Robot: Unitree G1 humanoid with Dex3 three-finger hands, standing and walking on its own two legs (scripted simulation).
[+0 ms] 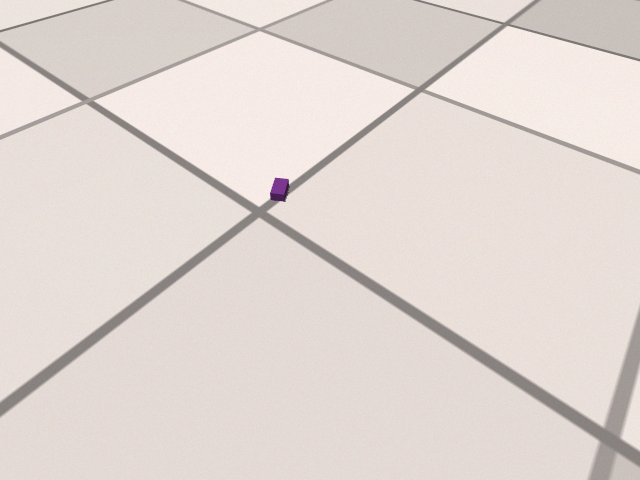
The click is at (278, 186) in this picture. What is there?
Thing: flat box
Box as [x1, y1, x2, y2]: [270, 178, 288, 201]
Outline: 275,178 270,192 271,199 284,201 288,187 288,179
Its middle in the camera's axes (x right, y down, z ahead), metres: -0.18 -0.22 +1.82
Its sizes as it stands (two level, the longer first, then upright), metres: 0.111 0.066 0.043
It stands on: the floor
